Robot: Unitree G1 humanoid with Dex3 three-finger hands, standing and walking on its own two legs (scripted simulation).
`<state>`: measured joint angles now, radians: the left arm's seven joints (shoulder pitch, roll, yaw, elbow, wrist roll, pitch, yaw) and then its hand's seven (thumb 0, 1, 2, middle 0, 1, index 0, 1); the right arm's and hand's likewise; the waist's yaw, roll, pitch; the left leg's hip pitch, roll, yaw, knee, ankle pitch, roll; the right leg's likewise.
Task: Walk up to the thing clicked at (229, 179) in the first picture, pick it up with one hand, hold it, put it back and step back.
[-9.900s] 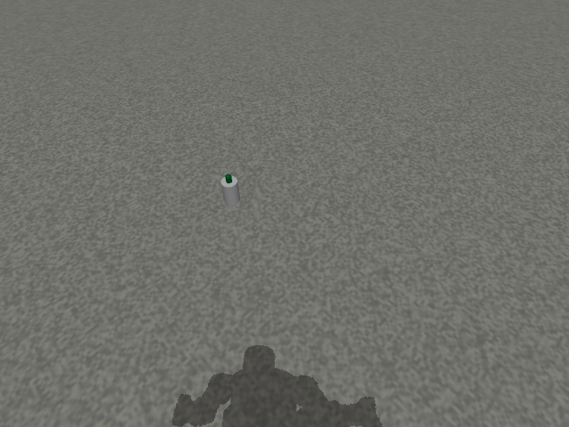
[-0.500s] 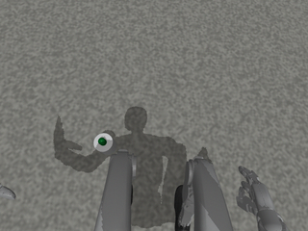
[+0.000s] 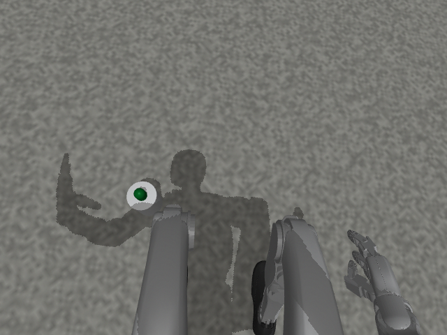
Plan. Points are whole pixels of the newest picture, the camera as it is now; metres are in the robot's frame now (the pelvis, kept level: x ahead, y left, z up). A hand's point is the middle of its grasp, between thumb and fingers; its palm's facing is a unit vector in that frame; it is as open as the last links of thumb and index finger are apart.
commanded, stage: go down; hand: left
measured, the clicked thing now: (144, 198) +0.36 +0.25 -0.36
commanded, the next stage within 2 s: approach in 1.06 s
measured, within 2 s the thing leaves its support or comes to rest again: neither
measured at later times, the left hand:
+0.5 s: hand out of the picture +0.26 +0.43 -0.04, palm faces +0.27 -0.96 -0.13, open 17.6 cm
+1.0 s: hand out of the picture +0.27 +0.43 -0.05, palm faces +0.24 -0.96 -0.11, open 17.6 cm
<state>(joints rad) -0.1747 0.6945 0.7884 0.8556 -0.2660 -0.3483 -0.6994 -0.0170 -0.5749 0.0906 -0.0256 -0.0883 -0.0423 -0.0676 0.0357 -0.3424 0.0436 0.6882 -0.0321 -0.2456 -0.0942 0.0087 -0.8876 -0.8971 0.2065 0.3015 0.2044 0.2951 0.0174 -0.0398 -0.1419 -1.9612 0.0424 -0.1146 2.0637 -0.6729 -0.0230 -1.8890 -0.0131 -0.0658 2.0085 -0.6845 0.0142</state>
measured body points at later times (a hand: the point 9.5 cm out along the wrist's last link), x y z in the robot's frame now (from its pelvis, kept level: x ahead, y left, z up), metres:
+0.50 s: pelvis +0.00 +0.00 -0.03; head +0.19 +0.06 +0.37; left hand +0.24 +0.48 -0.03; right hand +0.20 -0.27 -0.14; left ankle +0.08 +0.13 -0.41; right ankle +0.09 -0.13 -0.41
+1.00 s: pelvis +0.00 +0.00 -0.04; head +0.19 +0.07 +0.36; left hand +0.25 +0.48 -0.04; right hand +0.21 -0.26 -0.15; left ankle +0.08 +0.13 -0.41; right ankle +0.09 -0.13 -0.41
